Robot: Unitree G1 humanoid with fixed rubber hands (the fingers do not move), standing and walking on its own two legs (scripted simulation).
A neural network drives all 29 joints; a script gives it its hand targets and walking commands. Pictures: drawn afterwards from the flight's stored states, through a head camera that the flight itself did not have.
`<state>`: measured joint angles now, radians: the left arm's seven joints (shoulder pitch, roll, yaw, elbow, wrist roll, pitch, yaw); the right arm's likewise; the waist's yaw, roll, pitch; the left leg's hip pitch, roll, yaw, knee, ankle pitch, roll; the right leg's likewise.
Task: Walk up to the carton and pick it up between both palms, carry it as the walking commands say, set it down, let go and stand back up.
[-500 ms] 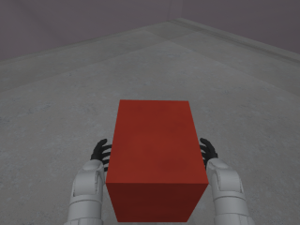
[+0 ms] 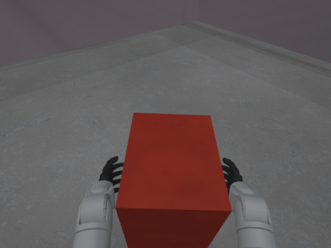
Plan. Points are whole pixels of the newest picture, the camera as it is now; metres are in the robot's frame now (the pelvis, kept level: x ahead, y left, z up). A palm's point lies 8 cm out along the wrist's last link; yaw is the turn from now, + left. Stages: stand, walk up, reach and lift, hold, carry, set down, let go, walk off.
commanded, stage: reach and lift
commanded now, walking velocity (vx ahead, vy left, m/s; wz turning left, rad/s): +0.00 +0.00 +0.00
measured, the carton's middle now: (169, 182) +0.33 +0.00 -0.02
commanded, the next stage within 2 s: hold in 0.22 s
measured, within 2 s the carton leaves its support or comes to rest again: neither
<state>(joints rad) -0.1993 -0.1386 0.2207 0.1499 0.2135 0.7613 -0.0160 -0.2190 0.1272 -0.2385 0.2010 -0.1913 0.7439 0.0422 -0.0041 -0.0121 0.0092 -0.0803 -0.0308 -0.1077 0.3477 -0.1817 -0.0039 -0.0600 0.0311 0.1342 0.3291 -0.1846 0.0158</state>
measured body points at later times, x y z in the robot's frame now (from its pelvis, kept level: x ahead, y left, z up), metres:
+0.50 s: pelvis -0.01 +0.00 +0.00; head -0.05 +0.00 +0.45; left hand +0.28 +0.16 +0.03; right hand +0.28 -0.16 +0.03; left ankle +0.01 +0.12 -0.75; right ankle +0.00 -0.13 -0.75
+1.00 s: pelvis +0.00 -0.01 +0.00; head -0.03 +0.00 +0.45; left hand +0.28 +0.16 +0.03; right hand +0.29 -0.16 +0.02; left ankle +0.01 +0.12 -0.75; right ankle +0.00 -0.13 -0.75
